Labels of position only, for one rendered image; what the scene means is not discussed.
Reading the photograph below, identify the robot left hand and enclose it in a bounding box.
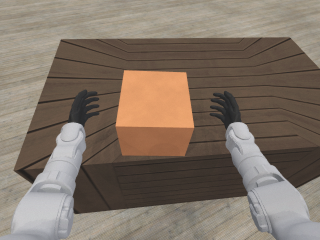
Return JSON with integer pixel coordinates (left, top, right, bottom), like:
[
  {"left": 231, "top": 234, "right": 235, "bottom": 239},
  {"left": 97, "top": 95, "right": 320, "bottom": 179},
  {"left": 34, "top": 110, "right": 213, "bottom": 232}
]
[{"left": 68, "top": 89, "right": 100, "bottom": 128}]

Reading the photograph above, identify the left robot upper arm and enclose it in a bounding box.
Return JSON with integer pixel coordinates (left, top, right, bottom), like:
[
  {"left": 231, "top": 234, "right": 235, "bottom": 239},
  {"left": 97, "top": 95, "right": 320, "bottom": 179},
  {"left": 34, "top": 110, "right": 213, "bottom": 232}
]
[{"left": 0, "top": 192, "right": 74, "bottom": 240}]

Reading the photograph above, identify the pedestal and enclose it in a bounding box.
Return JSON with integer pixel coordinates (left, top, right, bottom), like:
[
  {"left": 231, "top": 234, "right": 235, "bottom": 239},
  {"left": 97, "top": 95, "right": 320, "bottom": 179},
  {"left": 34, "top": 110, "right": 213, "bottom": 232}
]
[{"left": 13, "top": 37, "right": 320, "bottom": 214}]

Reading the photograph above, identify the right robot forearm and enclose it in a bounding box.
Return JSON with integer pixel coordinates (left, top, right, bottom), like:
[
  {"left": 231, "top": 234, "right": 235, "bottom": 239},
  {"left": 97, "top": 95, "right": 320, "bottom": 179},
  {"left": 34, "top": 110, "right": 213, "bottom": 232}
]
[{"left": 225, "top": 122, "right": 310, "bottom": 219}]

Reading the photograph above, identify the robot right hand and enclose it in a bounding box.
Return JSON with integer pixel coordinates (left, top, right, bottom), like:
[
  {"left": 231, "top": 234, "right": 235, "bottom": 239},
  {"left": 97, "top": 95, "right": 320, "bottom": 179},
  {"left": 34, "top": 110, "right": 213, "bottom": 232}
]
[{"left": 209, "top": 91, "right": 242, "bottom": 130}]

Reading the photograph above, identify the left robot forearm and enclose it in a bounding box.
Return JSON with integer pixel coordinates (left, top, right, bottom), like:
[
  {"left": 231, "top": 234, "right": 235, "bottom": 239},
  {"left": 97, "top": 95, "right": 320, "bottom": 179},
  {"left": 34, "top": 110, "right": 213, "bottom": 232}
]
[{"left": 10, "top": 122, "right": 86, "bottom": 234}]

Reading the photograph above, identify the carton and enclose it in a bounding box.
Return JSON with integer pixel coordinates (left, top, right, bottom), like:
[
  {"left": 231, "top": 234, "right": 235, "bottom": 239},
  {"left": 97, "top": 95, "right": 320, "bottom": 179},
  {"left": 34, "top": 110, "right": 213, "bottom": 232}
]
[{"left": 115, "top": 70, "right": 195, "bottom": 156}]

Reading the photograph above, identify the right robot upper arm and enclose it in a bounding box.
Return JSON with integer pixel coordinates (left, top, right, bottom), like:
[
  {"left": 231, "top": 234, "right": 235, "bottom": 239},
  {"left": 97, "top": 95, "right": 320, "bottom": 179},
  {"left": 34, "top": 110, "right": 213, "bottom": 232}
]
[{"left": 247, "top": 181, "right": 320, "bottom": 240}]

